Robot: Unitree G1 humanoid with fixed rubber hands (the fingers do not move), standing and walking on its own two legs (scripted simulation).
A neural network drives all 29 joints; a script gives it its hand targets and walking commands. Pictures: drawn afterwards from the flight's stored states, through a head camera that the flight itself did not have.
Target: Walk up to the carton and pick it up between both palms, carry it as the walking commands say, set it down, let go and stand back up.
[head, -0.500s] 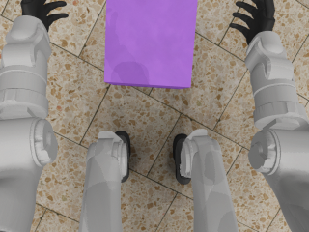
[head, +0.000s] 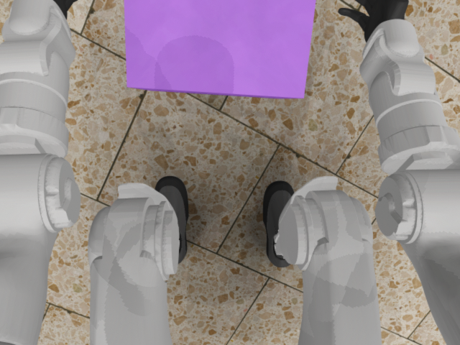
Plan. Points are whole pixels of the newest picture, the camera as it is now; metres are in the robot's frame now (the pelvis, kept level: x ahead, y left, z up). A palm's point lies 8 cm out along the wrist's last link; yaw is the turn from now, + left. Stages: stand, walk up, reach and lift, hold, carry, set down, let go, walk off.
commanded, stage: reach and lift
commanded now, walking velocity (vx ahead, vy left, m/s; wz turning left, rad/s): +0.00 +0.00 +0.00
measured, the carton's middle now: (220, 13) +0.56 +0.02 -0.29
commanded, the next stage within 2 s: none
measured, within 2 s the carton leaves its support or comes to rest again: leaves its support in 1.92 s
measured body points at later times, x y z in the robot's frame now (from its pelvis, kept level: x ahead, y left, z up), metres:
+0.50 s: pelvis +0.00 +0.00 -0.03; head +0.38 +0.01 +0.20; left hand +0.54 +0.23 -0.23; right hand +0.54 -0.19 -0.23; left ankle +0.11 +0.12 -0.34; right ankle +0.10 -0.12 -0.34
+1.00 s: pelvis -0.01 +0.00 -0.02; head +0.37 +0.01 +0.20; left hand +0.55 +0.20 -0.23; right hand +0.54 -0.16 -0.23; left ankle +0.11 +0.12 -0.34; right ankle +0.10 -0.12 -0.34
